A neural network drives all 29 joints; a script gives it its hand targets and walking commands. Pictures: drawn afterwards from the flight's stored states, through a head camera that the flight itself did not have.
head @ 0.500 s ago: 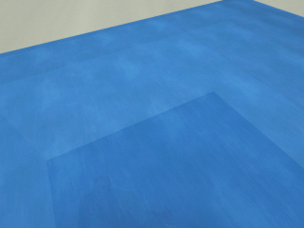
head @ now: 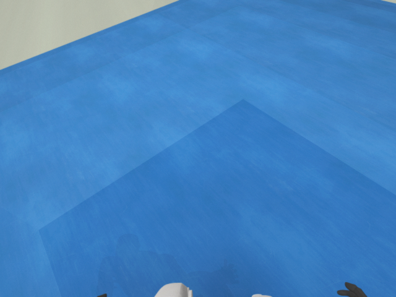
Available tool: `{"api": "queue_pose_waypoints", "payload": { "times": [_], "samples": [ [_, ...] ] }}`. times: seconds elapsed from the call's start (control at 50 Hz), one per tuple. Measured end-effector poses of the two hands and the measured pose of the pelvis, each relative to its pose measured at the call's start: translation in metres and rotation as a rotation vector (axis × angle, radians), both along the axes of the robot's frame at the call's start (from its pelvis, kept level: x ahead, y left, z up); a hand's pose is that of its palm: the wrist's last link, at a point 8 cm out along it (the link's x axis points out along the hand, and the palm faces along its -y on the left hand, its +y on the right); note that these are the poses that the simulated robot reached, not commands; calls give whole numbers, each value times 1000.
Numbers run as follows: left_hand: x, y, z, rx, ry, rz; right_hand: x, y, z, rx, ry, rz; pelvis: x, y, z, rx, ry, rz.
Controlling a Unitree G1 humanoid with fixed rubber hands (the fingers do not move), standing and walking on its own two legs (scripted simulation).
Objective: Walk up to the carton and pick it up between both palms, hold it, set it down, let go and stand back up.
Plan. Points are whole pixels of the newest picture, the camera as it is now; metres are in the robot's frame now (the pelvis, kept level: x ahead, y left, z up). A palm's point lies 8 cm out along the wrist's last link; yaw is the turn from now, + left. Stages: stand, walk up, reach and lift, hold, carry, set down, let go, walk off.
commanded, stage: walk up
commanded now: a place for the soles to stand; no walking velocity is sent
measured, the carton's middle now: out of the picture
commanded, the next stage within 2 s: none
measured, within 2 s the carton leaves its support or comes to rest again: neither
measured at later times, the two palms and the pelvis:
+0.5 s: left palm out of the picture +0.10 +0.15 -0.12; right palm out of the picture -0.08 -0.37 -0.08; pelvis -0.04 -0.09 +0.01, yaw -19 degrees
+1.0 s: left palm (232, 292) +0.16 -0.02 -0.12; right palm out of the picture -0.18 -0.45 -0.09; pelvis -0.06 -0.20 +0.01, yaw -43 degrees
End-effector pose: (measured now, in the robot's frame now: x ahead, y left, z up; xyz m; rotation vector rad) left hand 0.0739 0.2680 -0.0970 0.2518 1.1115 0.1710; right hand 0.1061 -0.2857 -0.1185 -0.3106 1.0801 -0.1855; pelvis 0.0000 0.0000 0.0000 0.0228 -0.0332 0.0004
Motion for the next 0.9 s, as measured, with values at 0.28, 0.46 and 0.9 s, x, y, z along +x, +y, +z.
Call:
{"api": "queue_pose_waypoints", "payload": {
  "times": [0.28,0.46,0.9],
  "samples": [
    [18,-61,-25,-87,53,-195,-112,-31,35,-68,42,-172,-21,-41,11,-39,-7,-163],
    [18,-102,-27,-90,146,-324,-170,-71,39,-76,31,-327,-39,-76,14,-27,-23,-305],
    [61,-245,-10,28,107,-580,-255,-172,14,9,-51,-627,-62,-188,4,-22,0,-647]
  ]
}}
